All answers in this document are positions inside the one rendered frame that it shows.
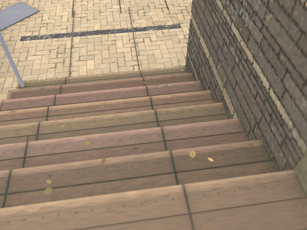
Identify stairs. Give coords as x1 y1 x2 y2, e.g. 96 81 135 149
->
0 66 277 208

